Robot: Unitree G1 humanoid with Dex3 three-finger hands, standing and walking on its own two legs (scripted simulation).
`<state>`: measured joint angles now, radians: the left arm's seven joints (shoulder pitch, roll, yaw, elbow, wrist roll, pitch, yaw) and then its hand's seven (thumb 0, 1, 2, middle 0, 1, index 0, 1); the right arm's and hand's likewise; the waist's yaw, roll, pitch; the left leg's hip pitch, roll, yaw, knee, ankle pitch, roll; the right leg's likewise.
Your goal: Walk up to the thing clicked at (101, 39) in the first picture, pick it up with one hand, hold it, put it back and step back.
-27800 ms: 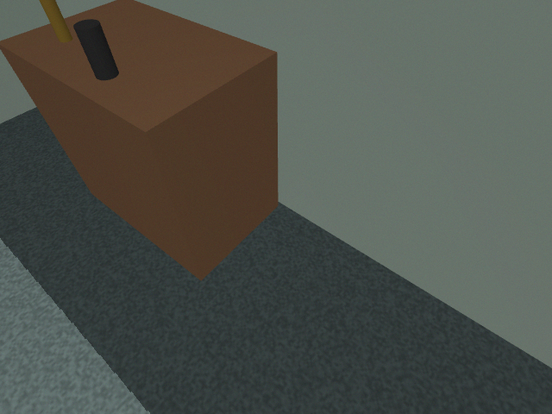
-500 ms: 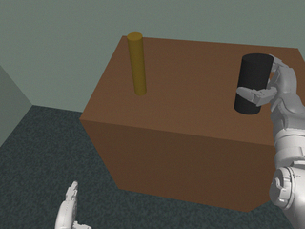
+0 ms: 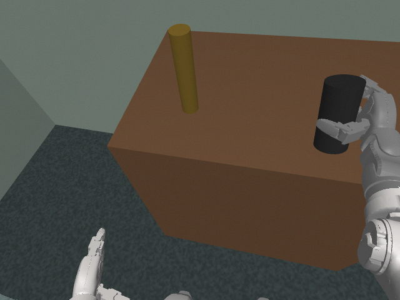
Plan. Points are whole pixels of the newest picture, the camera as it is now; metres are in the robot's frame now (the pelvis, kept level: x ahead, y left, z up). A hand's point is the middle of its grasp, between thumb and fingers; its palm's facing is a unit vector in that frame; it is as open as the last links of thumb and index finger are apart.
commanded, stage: lower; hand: right
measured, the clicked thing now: (336, 115) +0.46 -0.20 +0.10
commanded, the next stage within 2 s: loosen in 0.50 s
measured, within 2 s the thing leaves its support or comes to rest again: rests again in 1.80 s
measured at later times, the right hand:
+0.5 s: hand (338, 114) +0.48 -0.21 +0.08, palm faces +0.11 +0.99 +0.02, open 10.7 cm
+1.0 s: hand (341, 113) +0.48 -0.22 +0.08, palm faces +0.11 +0.99 +0.01, open 11.0 cm
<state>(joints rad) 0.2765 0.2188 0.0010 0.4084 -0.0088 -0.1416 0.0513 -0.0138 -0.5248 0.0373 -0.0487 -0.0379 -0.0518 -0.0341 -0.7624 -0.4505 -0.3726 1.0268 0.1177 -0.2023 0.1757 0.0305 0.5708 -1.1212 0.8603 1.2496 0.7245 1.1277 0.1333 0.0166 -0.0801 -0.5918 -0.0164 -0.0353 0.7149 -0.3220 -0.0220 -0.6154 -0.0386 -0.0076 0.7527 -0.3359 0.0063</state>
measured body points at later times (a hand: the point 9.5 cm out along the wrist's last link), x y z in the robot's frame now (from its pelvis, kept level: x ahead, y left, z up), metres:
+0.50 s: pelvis +0.00 +0.00 -0.02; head +0.07 -0.03 +0.43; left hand +0.15 +0.26 -0.06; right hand +0.47 -0.26 +0.08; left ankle +0.01 +0.13 -0.71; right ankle +0.02 -0.12 -0.71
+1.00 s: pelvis -0.01 +0.00 -0.03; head +0.07 -0.03 +0.41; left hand +0.14 +0.25 -0.06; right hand +0.47 -0.27 +0.08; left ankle +0.01 +0.13 -0.71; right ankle +0.02 -0.12 -0.71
